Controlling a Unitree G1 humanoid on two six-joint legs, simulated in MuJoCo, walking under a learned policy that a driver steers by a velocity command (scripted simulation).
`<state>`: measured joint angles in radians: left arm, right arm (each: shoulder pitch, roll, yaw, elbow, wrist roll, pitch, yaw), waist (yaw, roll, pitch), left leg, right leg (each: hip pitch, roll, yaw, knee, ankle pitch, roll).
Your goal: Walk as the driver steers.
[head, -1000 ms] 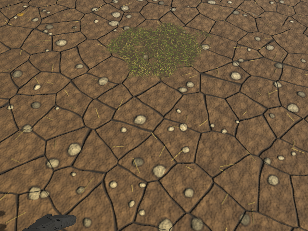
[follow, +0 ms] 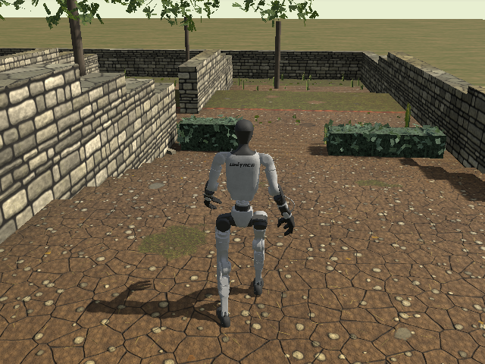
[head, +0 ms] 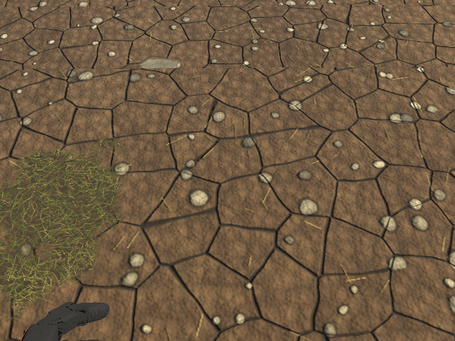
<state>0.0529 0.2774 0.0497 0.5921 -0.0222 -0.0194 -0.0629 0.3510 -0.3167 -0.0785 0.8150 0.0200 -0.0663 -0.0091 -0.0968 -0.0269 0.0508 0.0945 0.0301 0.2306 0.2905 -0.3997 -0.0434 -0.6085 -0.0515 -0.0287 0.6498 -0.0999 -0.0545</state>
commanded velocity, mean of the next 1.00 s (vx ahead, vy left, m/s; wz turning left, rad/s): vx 0.44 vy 0.00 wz -0.52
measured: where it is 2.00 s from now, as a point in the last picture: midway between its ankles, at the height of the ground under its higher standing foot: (266, 281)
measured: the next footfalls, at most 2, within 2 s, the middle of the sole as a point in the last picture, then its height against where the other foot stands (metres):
right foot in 0.04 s outside the picture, level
left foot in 0.52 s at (205, 321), level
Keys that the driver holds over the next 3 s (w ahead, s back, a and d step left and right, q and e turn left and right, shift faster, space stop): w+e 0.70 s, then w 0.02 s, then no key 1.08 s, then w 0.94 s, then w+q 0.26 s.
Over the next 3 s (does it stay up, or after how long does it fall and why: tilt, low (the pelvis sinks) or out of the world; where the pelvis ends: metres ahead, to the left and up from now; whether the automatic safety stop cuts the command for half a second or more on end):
stays up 1.08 -0.42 0.01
